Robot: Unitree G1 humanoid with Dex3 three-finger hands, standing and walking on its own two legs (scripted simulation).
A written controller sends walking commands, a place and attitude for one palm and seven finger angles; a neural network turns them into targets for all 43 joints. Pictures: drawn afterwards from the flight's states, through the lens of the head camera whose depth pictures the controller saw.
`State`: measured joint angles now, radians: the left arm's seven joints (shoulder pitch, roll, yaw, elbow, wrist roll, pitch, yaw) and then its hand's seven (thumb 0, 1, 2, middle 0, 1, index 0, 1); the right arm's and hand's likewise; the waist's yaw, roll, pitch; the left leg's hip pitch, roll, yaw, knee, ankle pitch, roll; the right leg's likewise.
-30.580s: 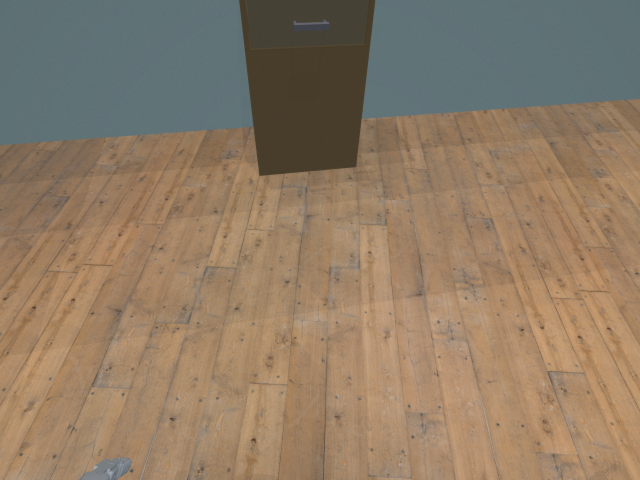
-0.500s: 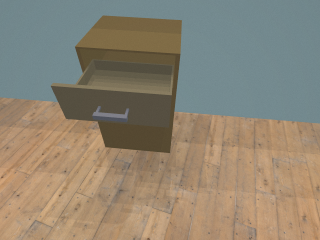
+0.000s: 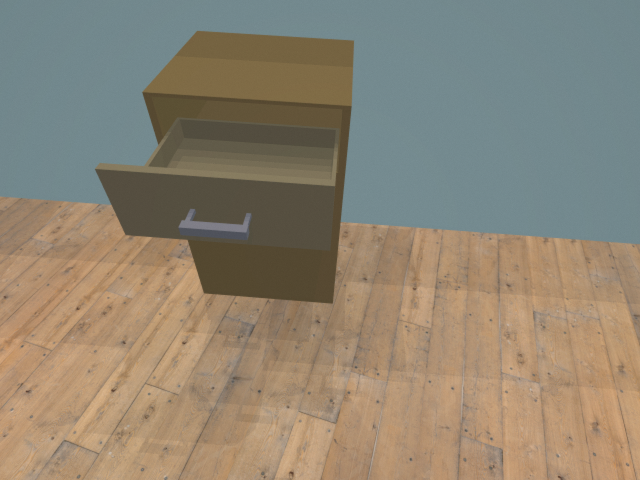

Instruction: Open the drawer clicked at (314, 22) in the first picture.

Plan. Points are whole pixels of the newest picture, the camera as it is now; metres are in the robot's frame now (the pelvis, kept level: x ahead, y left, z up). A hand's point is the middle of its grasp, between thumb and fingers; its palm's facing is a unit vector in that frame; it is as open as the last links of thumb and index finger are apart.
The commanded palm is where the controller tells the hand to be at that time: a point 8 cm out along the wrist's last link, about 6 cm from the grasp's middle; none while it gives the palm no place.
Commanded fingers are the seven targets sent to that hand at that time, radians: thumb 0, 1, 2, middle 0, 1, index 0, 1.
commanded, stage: look again from close up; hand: left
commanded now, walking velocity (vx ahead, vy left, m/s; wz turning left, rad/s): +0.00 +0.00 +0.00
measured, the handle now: (217, 223) +0.59 +0.24 -0.06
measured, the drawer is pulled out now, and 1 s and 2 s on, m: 0.30 0.30 0.30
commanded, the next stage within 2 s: shuffle to correct the standing spot in 0.16 s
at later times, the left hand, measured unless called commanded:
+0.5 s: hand out of the picture +0.00 +0.18 -0.19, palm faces +0.05 -0.98 -0.18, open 7.4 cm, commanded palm none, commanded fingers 0.00 0.90 0.90 -0.20 -0.30 -0.20 -0.30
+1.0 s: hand out of the picture +0.15 +0.22 -0.18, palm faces +0.03 -0.98 -0.21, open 7.3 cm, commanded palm none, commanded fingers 0.00 0.90 0.90 -0.20 -0.30 -0.20 -0.30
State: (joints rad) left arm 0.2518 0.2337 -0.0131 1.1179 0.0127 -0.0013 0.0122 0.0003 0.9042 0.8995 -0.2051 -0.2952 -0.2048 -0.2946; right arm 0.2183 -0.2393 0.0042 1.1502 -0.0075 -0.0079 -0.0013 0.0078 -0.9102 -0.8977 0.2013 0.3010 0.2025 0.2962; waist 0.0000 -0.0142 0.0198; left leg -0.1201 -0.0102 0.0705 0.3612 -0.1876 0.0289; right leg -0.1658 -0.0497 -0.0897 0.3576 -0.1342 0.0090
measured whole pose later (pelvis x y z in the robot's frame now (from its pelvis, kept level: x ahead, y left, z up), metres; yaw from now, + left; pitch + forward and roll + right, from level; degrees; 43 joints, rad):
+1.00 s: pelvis +0.09 +0.04 -0.01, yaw +1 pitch -1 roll -1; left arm 0.18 0.17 0.05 1.02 0.01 0.04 0.04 0.01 0.93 0.90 -0.20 -0.29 -0.20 -0.29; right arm 0.42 -0.05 -0.01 1.16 -0.01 -0.02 -0.07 0.01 -0.91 -0.90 0.20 0.30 0.20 0.30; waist -0.05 -0.01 0.07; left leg -0.04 -0.06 0.08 0.38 -0.32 0.09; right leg -0.37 -0.02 -0.07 0.69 -0.30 -0.01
